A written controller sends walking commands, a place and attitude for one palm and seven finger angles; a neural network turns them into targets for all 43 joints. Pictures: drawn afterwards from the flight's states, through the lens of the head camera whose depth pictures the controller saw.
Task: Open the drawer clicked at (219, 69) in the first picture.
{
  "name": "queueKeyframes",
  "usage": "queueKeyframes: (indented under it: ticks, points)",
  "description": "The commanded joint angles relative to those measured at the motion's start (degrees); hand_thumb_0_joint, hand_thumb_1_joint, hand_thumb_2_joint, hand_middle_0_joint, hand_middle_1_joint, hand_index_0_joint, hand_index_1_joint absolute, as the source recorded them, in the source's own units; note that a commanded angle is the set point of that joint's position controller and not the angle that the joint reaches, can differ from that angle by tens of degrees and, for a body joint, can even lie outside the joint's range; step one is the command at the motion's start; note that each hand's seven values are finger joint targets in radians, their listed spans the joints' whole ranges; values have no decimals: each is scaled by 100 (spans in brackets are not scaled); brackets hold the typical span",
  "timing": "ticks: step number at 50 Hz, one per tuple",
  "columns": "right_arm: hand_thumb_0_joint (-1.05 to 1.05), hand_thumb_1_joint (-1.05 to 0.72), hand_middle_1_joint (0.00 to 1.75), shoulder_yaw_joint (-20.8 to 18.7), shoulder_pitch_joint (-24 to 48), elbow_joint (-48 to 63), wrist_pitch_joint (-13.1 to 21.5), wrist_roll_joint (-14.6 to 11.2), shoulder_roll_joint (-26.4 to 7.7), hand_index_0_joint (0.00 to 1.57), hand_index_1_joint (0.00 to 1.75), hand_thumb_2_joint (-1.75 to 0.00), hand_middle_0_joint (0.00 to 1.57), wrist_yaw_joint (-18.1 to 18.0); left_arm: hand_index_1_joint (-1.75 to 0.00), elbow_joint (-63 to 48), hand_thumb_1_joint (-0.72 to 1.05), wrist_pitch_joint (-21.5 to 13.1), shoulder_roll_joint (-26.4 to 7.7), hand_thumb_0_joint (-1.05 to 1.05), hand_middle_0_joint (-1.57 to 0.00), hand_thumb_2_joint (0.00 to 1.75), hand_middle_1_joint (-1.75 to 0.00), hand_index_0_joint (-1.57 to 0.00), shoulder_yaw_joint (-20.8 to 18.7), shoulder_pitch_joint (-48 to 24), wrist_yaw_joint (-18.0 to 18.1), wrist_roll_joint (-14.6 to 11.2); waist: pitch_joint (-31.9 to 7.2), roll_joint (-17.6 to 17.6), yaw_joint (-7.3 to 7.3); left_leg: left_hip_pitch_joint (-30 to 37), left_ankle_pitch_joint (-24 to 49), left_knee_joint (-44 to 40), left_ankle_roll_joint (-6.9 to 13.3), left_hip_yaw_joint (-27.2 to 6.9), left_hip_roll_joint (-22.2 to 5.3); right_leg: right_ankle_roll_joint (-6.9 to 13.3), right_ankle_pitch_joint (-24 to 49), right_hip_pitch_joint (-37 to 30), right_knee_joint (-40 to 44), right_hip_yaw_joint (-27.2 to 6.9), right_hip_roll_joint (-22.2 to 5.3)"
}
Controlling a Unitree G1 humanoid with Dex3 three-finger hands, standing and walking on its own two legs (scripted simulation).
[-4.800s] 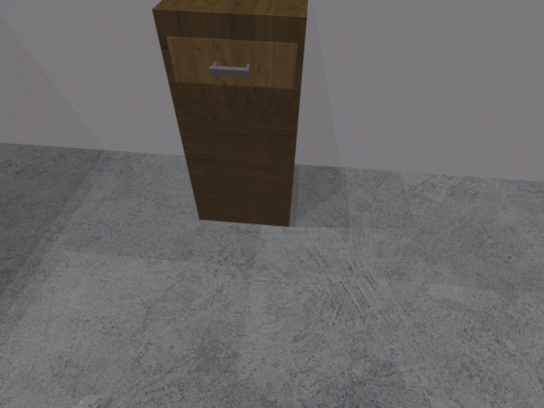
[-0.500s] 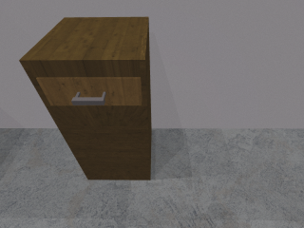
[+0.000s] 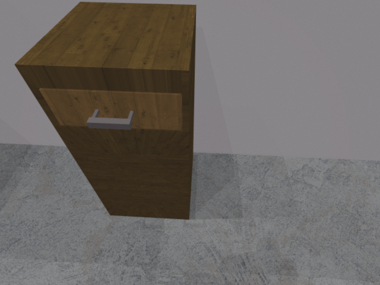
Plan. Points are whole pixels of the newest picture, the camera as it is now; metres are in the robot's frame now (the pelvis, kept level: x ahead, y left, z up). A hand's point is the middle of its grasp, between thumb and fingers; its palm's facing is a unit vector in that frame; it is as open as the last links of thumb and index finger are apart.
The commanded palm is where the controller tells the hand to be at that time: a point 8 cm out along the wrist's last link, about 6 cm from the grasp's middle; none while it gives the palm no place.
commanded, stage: come to a stop and stand still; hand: left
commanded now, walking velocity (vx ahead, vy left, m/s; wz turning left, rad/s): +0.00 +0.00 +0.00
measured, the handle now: (112, 118) +0.53 +0.27 +0.02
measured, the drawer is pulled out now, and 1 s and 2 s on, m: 0.00 0.00 0.00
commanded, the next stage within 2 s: look again from close up in 0.28 s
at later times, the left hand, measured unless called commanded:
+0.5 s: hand out of the picture +0.00 +0.19 -0.18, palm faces -0.02 -0.98 -0.20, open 7.3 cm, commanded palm none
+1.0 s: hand out of the picture -0.06 +0.24 -0.18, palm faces +0.01 -0.98 -0.20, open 7.3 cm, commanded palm none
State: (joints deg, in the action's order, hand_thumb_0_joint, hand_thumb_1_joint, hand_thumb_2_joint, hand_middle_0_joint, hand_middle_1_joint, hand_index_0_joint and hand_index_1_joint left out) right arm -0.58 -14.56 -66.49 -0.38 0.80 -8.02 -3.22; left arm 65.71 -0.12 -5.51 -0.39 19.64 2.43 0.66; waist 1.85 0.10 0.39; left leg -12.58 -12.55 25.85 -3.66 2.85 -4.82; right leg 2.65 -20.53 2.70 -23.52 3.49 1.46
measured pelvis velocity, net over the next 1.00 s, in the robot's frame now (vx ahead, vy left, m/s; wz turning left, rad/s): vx -0.04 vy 0.06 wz -0.01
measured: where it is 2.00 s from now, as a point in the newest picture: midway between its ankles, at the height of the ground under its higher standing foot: outside the picture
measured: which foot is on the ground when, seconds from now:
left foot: down 0.00-1.00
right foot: down 0.00-1.00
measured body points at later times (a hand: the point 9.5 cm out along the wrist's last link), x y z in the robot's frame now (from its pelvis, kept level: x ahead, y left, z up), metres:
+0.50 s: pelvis +0.00 +0.03 +0.00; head +0.03 +0.03 +0.44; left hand +0.00 +0.24 -0.16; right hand +0.03 -0.21 -0.16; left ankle +0.02 +0.15 -0.74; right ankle -0.08 -0.08 -0.74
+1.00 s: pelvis -0.04 +0.06 +0.00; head -0.04 +0.08 +0.44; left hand -0.06 +0.29 -0.17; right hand -0.03 -0.17 -0.15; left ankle +0.02 +0.15 -0.74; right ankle -0.09 -0.08 -0.74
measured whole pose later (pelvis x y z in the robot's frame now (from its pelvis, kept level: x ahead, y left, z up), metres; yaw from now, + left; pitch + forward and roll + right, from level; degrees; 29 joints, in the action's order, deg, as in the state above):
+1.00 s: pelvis -0.04 +0.06 +0.00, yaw +0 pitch -1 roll -1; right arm 0.2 -16.5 -59.1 -0.8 1.3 -9.4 -0.6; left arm 58.9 0.7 -11.1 0.2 20.6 1.6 1.4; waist 0.5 -1.4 0.3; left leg -19.0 -10.5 29.8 2.5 4.2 -0.2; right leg -1.1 -19.7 9.5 -29.6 1.8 -2.5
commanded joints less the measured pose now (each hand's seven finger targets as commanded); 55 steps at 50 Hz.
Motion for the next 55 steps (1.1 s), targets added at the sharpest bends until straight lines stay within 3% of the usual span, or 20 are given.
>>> queueKeyframes:
  ticks: [1,9,18,19,20,21,22,23,24,25,27,28,31,33,36,42,47,51,53,55]
  points:
    - [0,-90,30,-56,-394,116,63,-32,-379,20,30,-90,20,0,-30,-95,90,-47,-560,0,-20,90,-30,-20,-108,560,49,-9,131,-152,-47,621,1912,28,355,-59,-223,-187,3193,569,353,-382,-764]
    - [0,-90,30,-52,-242,207,62,-25,-507,20,30,-90,20,10,-30,-192,90,-42,-754,0,-20,90,-30,-20,-134,475,52,-11,22,-181,-41,668,2082,54,363,-28,-189,-217,3587,343,301,-354,-809]
    - [0,-90,30,-29,-179,199,66,-20,-599,20,30,-90,20,35,-30,-260,90,-21,-828,0,-20,90,-30,-20,-114,300,24,-18,204,-1,-29,705,1912,-178,381,-128,-216,-182,2642,470,468,-366,-791]
    - [0,-90,30,-71,406,743,166,-55,-778,20,30,-90,20,149,-30,-235,90,-275,-980,0,-20,90,-30,-20,-86,673,245,108,633,-299,162,-100,1510,1384,294,174,-77,-583,5222,1078,578,-1018,-1114]
    - [0,-90,30,-21,318,1069,78,-38,-523,20,30,-90,20,216,-30,-397,90,-327,-1192,0,-20,90,-30,-20,-128,459,220,109,570,-566,-114,-592,-106,1257,344,217,151,-408,6327,453,156,-811,-1291]
    - [0,-90,30,-22,29,1023,82,-6,-346,20,30,-90,20,181,-30,-545,90,-343,-1183,0,-20,90,-30,-20,-115,371,184,84,56,-945,-152,-580,-613,969,513,245,326,-264,7325,-94,-300,-741,-1284]
    - [0,-90,30,-60,-311,968,119,22,-458,20,30,-90,20,171,-30,-621,90,-339,-1154,0,-20,90,-30,-20,-69,232,176,44,-401,-1340,-272,-436,-384,767,581,220,329,-89,7296,-311,-608,-494,-1154]
    - [0,-90,30,-77,-551,939,159,22,-570,20,30,-90,20,168,-30,-742,90,-331,-1118,0,-20,90,-30,-20,-77,132,180,20,-852,-1275,-315,-178,386,599,607,188,299,-51,6905,-511,-900,-379,-1020]
    - [0,-90,30,-95,-623,937,192,18,-685,20,30,-90,20,158,-30,-873,90,-307,-1098,0,-20,90,-30,-20,-96,140,171,-10,-1092,-910,-289,136,1542,633,663,45,184,-73,6195,-420,-1102,-359,-893]
    - [0,-90,30,-102,-655,891,198,24,-799,20,30,-90,20,145,-30,-929,90,-239,-1034,0,-20,90,-30,-20,-76,181,158,-30,-1101,-170,-236,531,2529,752,739,-119,-37,-81,4805,28,-1161,-348,-758]
    - [0,-90,30,-91,-423,933,133,11,-867,20,30,-90,20,107,-30,-944,90,-108,-845,0,-20,90,-30,-20,-57,328,128,-14,-406,775,-37,407,2933,547,885,-534,-449,-66,1721,838,-681,-264,-468]
    - [0,-90,30,-79,-241,985,87,0,-841,20,30,-90,20,104,-30,-910,90,-60,-860,0,-20,90,-30,-20,-58,395,98,-2,62,783,29,-5,2200,405,862,-592,-435,-44,946,961,-414,-282,-416]
    - [0,-90,30,-36,-179,1105,44,17,-712,20,30,-90,20,175,-30,-918,90,-24,-966,0,-20,90,-30,-20,-43,375,36,39,657,346,0,-558,467,186,708,-517,-104,45,569,1238,-90,-522,-535]
    - [0,-90,30,-58,-251,1099,75,26,-800,20,30,-90,20,178,-30,-965,90,-16,-990,0,-20,90,-30,-20,-61,306,16,37,253,176,-28,-343,718,195,725,-582,-154,-7,675,1110,-246,-430,-483]
    - [0,-90,30,-87,-283,1100,106,23,-889,20,30,-90,20,179,-30,-1018,90,2,-953,0,-20,90,-30,-20,-49,276,6,24,63,178,-22,-267,312,-62,765,-734,-227,-70,304,1093,-278,-357,-477]
    - [0,-90,30,-115,-203,1132,87,17,-952,20,30,-90,20,206,-30,-989,90,21,-940,0,-20,90,-30,-20,-45,391,-39,49,222,253,39,-664,-1096,-684,792,-974,-267,-95,-24,1084,-232,-273,-468]
    - [0,-90,30,-113,-241,1071,85,12,-936,20,30,-90,20,219,-30,-889,90,-4,-911,0,-20,90,-30,-20,-25,552,-52,53,154,213,39,-582,-1318,-821,761,-952,-236,-103,-2,1123,-107,-300,-514]
    - [0,-90,30,-162,-328,987,5,57,-1056,20,30,-90,20,254,-30,-761,90,18,-898,0,-20,90,-30,-20,-57,814,-104,111,207,330,59,-771,-2652,-1054,836,-1055,-280,-58,-1196,1275,-277,-118,-362]
    - [0,-90,30,-176,-238,1000,-18,65,-1048,20,30,-90,20,267,-30,-690,90,18,-876,0,-20,90,-30,-20,-80,1002,-129,117,431,307,128,-1115,-2814,-1014,846,-1023,-220,13,-1355,1247,-207,-196,-346]
    - [0,-90,30,-156,-150,1002,-8,54,-885,20,30,-90,20,281,-30,-586,90,-25,-905,0,-20,90,-30,-20,-111,1217,-145,103,536,-103,184,-1238,-2263,-414,776,-706,42,164,-1530,1236,231,-701,-584]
